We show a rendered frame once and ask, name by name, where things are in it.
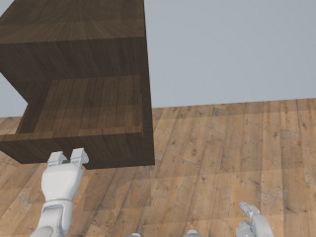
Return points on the drawer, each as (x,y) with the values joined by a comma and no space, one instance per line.
(103,115)

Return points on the robot right hand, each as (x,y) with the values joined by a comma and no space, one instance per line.
(259,226)

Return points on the cabinet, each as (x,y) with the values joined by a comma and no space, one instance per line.
(42,40)

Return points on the robot left hand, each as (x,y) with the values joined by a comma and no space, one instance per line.
(61,181)

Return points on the robot left forearm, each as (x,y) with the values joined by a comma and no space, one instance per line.
(55,218)

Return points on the robot right shin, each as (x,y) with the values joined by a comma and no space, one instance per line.
(191,232)

